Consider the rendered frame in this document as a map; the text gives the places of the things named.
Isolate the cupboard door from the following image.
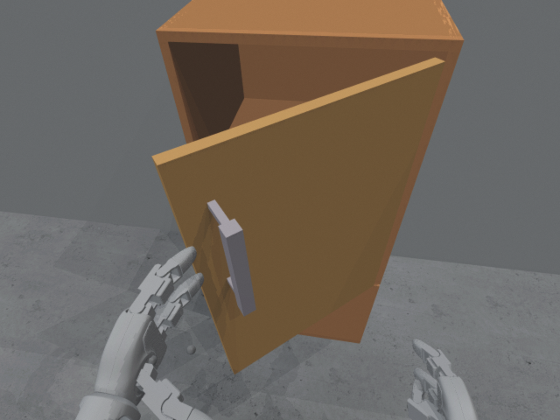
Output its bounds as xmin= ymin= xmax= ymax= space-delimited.
xmin=152 ymin=57 xmax=445 ymax=374

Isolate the robot right hand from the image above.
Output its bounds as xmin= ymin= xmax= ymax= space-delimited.
xmin=408 ymin=339 xmax=479 ymax=420

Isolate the left robot forearm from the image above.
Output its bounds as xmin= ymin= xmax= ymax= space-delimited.
xmin=75 ymin=393 xmax=141 ymax=420

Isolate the handle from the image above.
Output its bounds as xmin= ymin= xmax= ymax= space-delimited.
xmin=207 ymin=200 xmax=256 ymax=317

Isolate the robot left hand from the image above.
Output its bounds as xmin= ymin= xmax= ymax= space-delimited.
xmin=94 ymin=246 xmax=213 ymax=420

